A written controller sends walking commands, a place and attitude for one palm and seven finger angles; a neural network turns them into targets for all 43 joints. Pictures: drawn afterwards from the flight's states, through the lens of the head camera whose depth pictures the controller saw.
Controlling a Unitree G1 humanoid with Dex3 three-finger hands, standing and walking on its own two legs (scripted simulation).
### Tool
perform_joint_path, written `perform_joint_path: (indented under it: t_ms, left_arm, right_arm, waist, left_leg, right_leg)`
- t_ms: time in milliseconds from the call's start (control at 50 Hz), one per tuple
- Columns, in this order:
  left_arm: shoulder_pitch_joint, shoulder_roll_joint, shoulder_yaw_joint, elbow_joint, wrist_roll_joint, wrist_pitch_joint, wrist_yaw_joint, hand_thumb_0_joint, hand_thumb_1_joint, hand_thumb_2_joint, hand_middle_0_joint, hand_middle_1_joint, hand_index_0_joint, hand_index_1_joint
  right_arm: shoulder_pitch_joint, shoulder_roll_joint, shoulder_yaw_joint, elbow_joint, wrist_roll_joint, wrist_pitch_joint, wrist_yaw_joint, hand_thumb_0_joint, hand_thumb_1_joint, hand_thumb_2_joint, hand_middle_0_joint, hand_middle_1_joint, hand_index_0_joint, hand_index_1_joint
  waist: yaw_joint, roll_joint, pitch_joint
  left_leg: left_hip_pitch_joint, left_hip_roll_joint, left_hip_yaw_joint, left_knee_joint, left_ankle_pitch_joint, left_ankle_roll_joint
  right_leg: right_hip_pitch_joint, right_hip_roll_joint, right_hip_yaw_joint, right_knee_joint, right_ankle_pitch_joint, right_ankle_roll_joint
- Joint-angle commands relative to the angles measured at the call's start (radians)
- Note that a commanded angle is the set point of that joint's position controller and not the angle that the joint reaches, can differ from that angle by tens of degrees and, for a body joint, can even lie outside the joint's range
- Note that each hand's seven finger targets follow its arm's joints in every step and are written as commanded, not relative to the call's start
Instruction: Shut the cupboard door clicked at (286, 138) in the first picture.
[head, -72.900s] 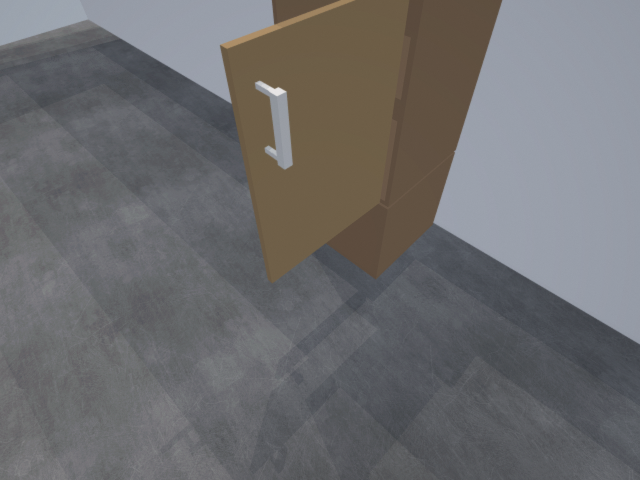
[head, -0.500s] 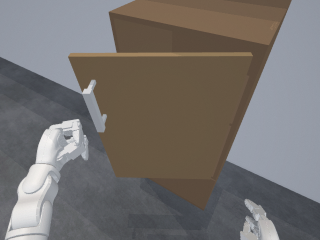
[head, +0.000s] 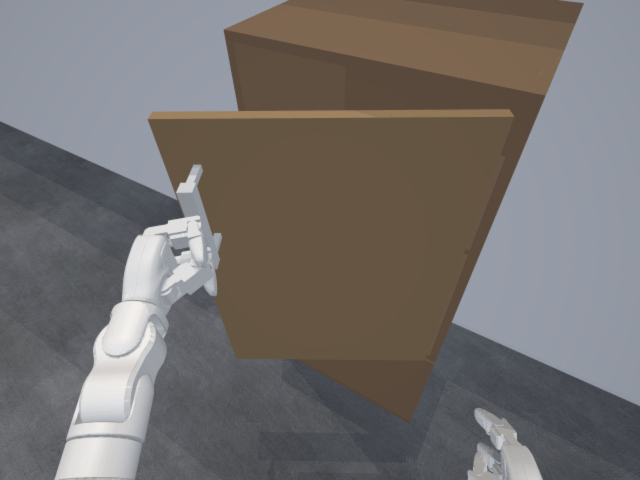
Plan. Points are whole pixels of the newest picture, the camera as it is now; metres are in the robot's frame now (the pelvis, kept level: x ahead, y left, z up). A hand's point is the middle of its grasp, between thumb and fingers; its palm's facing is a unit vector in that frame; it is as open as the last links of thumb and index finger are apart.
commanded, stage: bring the fist close to the handle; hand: left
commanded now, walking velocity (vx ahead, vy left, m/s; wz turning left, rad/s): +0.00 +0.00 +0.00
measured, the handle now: (203, 219) +0.41 +0.19 +0.12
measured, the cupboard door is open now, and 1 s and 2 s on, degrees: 30 21 10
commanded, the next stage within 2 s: push the door shut along its arc in 0.26 s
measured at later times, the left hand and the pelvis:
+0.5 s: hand (212, 267) +0.34 +0.16 +0.12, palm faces +0.06 -1.00 -0.06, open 3.1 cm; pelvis -0.01 -0.01 +0.00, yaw +0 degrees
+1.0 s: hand (222, 221) +0.40 +0.16 +0.13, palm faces -0.08 -1.00 -0.03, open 3.1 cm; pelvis +0.00 -0.02 +0.00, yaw +1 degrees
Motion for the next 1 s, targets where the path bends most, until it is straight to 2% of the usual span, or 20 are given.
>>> perform_joint_path:
  t_ms: [0, 40, 80, 100, 160, 180, 200, 260, 280, 300, 380, 400, 480, 640, 760, 780, 840, 880, 940, 980]
  left_arm:
    - [-0.264, 0.134, 0.055, -0.155, 0.004, -0.05, 0.02, 0.0, 0.9, 0.9, -1.3, -1.5, -1.3, -1.5]
    - [-0.319, 0.129, 0.046, -0.153, 0.004, -0.032, 0.023, 0.0, 0.9, 0.9, -1.3, -1.5, -1.3, -1.5]
    - [-0.347, 0.167, 0.063, -0.183, 0.009, -0.034, 0.028, 0.0, 0.9, 0.9, -1.3, -1.5, -1.3, -1.5]
    - [-0.377, 0.146, 0.045, -0.223, 0.006, -0.043, 0.027, 0.0, 0.9, 0.9, -1.3, -1.5, -1.3, -1.5]
    - [-0.386, 0.156, 0.06, -0.254, -0.005, -0.083, 0.027, 0.0, 0.9, 0.9, -1.3, -1.5, -1.3, -1.5]
    - [-0.36, 0.191, 0.088, -0.238, -0.006, -0.094, 0.028, 0.0, 0.9, 0.9, -1.3, -1.5, -1.3, -1.5]
    - [-0.354, 0.146, 0.051, -0.223, -0.007, -0.099, 0.022, 0.0, 0.9, 0.9, -1.3, -1.5, -1.3, -1.5]
    - [-0.34, 0.13, 0.045, -0.142, -0.011, -0.089, 0.014, 0.0, 0.9, 0.9, -1.3, -1.5, -1.3, -1.5]
    - [-0.308, 0.163, 0.072, -0.087, -0.004, -0.073, 0.014, 0.0, 0.9, 0.9, -1.3, -1.5, -1.3, -1.5]
    - [-0.326, 0.119, 0.035, -0.077, -0.007, -0.059, 0.007, 0.0, 0.9, 0.9, -1.3, -1.5, -1.3, -1.5]
    - [-0.392, 0.221, 0.106, -0.062, -0.002, -0.03, 0.002, 0.0, 0.9, 0.9, -1.3, -1.5, -1.3, -1.5]
    - [-0.47, 0.209, 0.08, -0.092, 0.0, -0.041, -0.004, 0.0, 0.9, 0.9, -1.3, -1.5, -1.3, -1.5]
    - [-0.638, 0.288, 0.123, -0.077, -0.015, -0.115, -0.02, 0.0, 0.9, 0.9, -1.3, -1.5, -1.3, -1.5]
    - [-0.753, 0.257, 0.067, 0.129, -0.035, -0.169, -0.122, 0.0, 0.9, 0.9, -1.3, -1.5, -1.3, -1.5]
    - [-0.748, 0.336, 0.144, 0.294, -0.051, -0.17, -0.173, 0.0, 0.9, 0.9, -1.3, -1.5, -1.3, -1.5]
    - [-0.715, 0.364, 0.169, 0.322, -0.049, -0.167, -0.177, 0.0, 0.9, 0.9, -1.3, -1.5, -1.3, -1.5]
    - [-0.808, 0.328, 0.125, 0.346, -0.048, -0.178, -0.199, 0.0, 0.9, 0.9, -1.3, -1.5, -1.3, -1.5]
    - [-0.841, 0.386, 0.162, 0.396, -0.043, -0.187, -0.207, 0.0, 0.9, 0.9, -1.3, -1.5, -1.3, -1.5]
    - [-0.895, 0.376, 0.141, 0.419, -0.04, -0.204, -0.231, 0.0, 0.9, 0.9, -1.3, -1.5, -1.3, -1.5]
    - [-0.939, 0.383, 0.138, 0.462, -0.04, -0.214, -0.243, 0.0, 0.9, 0.9, -1.3, -1.5, -1.3, -1.5]
  right_arm:
    - [-0.115, -0.121, -0.05, -0.162, 0.007, -0.024, 0.0, 0.0, -0.9, -0.9, 0.2, 0.3, 0.2, 0.3]
    - [-0.121, -0.121, -0.049, -0.164, 0.01, -0.016, -0.003, 0.0, -0.9, -0.9, 0.2, 0.3, 0.2, 0.3]
    - [-0.126, -0.127, -0.05, -0.169, 0.008, -0.007, -0.008, 0.0, -0.9, -0.9, 0.2, 0.3, 0.2, 0.3]
    - [-0.132, -0.118, -0.049, -0.177, 0.007, -0.011, -0.008, 0.0, -0.9, -0.9, 0.2, 0.3, 0.2, 0.3]
    - [-0.124, -0.113, -0.049, -0.172, 0.002, -0.021, -0.01, 0.0, -0.9, -0.9, 0.2, 0.3, 0.2, 0.3]
    - [-0.117, -0.121, -0.053, -0.165, 0.001, -0.022, -0.012, 0.0, -0.9, -0.9, 0.2, 0.3, 0.2, 0.3]
    - [-0.121, -0.116, -0.048, -0.164, 0.002, -0.022, -0.01, 0.0, -0.9, -0.9, 0.2, 0.3, 0.2, 0.3]
    - [-0.115, -0.12, -0.049, -0.151, 0.007, -0.021, -0.01, 0.0, -0.9, -0.9, 0.2, 0.3, 0.2, 0.3]
    - [-0.112, -0.128, -0.053, -0.145, 0.009, -0.014, -0.01, 0.0, -0.9, -0.9, 0.2, 0.3, 0.2, 0.3]
    - [-0.118, -0.124, -0.048, -0.15, 0.011, -0.009, -0.009, 0.0, -0.9, -0.9, 0.2, 0.3, 0.2, 0.3]
    - [-0.124, -0.135, -0.049, -0.16, 0.012, 0.012, -0.016, 0.0, -0.9, -0.9, 0.2, 0.3, 0.2, 0.3]
    - [-0.132, -0.131, -0.046, -0.164, 0.012, 0.013, -0.018, 0.0, -0.9, -0.9, 0.2, 0.3, 0.2, 0.3]
    - [-0.121, -0.134, -0.043, -0.145, 0.007, 0.002, -0.034, 0.0, -0.9, -0.9, 0.2, 0.3, 0.2, 0.3]
    - [-0.085, -0.144, -0.047, -0.116, 0.018, -0.013, -0.036, 0.0, -0.9, -0.9, 0.2, 0.3, 0.2, 0.3]
    - [-0.044, -0.163, -0.054, -0.103, 0.02, -0.003, -0.03, 0.0, -0.9, -0.9, 0.2, 0.3, 0.2, 0.3]
    - [-0.037, -0.17, -0.057, -0.108, 0.018, 0.002, -0.028, 0.0, -0.9, -0.9, 0.2, 0.3, 0.2, 0.3]
    - [-0.034, -0.167, -0.056, -0.11, 0.023, 0.003, -0.025, 0.0, -0.9, -0.9, 0.2, 0.3, 0.2, 0.3]
    - [-0.014, -0.178, -0.062, -0.103, 0.021, 0.011, -0.027, 0.0, -0.9, -0.9, 0.2, 0.3, 0.2, 0.3]
    - [-0.005, -0.176, -0.06, -0.106, 0.023, 0.014, -0.023, 0.0, -0.9, -0.9, 0.2, 0.3, 0.2, 0.3]
    - [0.012, -0.182, -0.065, -0.098, 0.021, 0.016, -0.024, 0.0, -0.9, -0.9, 0.2, 0.3, 0.2, 0.3]
  waist:
    - [0.004, -0.061, -0.134]
    - [-0.001, -0.044, -0.126]
    - [0.002, -0.019, -0.152]
    - [0.003, 0.009, -0.189]
    - [0.004, 0.001, -0.245]
    - [0.005, -0.043, -0.247]
    - [0.001, -0.032, -0.231]
    - [-0.007, -0.047, -0.165]
    - [-0.004, -0.072, -0.134]
    - [-0.012, -0.066, -0.119]
    - [-0.005, -0.074, -0.129]
    - [-0.017, -0.037, -0.153]
    - [-0.035, -0.042, -0.211]
    - [-0.053, 0.014, -0.257]
    - [-0.049, -0.093, -0.255]
    - [-0.034, -0.103, -0.255]
    - [-0.059, -0.058, -0.232]
    - [-0.063, -0.088, -0.225]
    - [-0.069, -0.031, -0.27]
    - [-0.081, -0.051, -0.28]
  left_leg:
    - [0.042, 0.076, -0.077, -0.094, 0.302, -0.074]
    - [0.045, 0.073, -0.081, -0.102, 0.254, -0.073]
    - [0.06, 0.073, -0.08, -0.101, 0.253, -0.07]
    - [0.082, 0.071, -0.083, -0.102, 0.275, -0.073]
    - [0.116, 0.073, -0.081, -0.09, 0.332, -0.075]
    - [0.107, 0.076, -0.079, -0.085, 0.337, -0.071]
    - [0.098, 0.074, -0.076, -0.089, 0.328, -0.069]
    - [0.071, 0.07, -0.078, -0.096, 0.277, -0.069]
    - [0.049, 0.071, -0.076, -0.097, 0.251, -0.063]
    - [0.04, 0.065, -0.073, -0.101, 0.233, -0.059]
    - [0.017, 0.061, -0.066, -0.103, 0.188, -0.049]
    - [0.035, 0.06, -0.064, -0.102, 0.196, -0.047]
    - [0.059, 0.061, -0.065, -0.081, 0.196, -0.038]
    - [0.06, 0.05, -0.072, -0.058, 0.243, -0.04]
    - [-0.016, 0.047, -0.057, -0.046, 0.266, -0.032]
    - [-0.025, 0.048, -0.056, -0.048, 0.268, -0.032]
    - [-0.021, 0.046, -0.053, -0.04, 0.255, -0.03]
    - [-0.041, 0.047, -0.054, -0.033, 0.23, -0.027]
    - [-0.039, 0.042, -0.055, -0.025, 0.239, -0.029]
    - [-0.039, 0.043, -0.06, -0.017, 0.232, -0.026]
  right_leg:
    - [0.059, -0.02, 0.004, -0.065, 0.228, -0.002]
    - [0.047, -0.019, 0.007, -0.074, 0.189, -0.003]
    - [0.065, -0.021, 0.014, -0.078, 0.182, -0.006]
    - [0.074, -0.021, 0.014, -0.073, 0.199, -0.007]
    - [0.095, -0.016, 0.013, -0.065, 0.252, -0.007]
    - [0.109, -0.016, 0.017, -0.068, 0.259, -0.004]
    - [0.103, -0.018, 0.015, -0.067, 0.261, -0.004]
    - [0.067, -0.015, 0.009, -0.077, 0.226, -0.002]
    - [0.067, -0.017, 0.013, -0.088, 0.205, -0.001]
    - [0.059, -0.021, 0.015, -0.092, 0.199, 0.0]
    - [0.086, -0.028, 0.033, -0.107, 0.158, 0.0]
    - [0.085, -0.03, 0.037, -0.104, 0.167, 0.0]
    - [0.095, -0.027, 0.055, -0.102, 0.169, 0.004]
    - [0.08, -0.031, 0.049, -0.074, 0.248, -0.004]
    - [0.119, -0.039, 0.061, -0.06, 0.327, 0.007]
    - [0.133, -0.042, 0.061, -0.057, 0.327, 0.008]
    - [0.079, -0.039, 0.062, -0.058, 0.313, 0.006]
    - [0.076, -0.041, 0.068, -0.06, 0.281, 0.009]
    - [0.074, -0.04, 0.072, -0.046, 0.293, 0.003]
    - [0.062, -0.037, 0.069, -0.044, 0.28, 0.005]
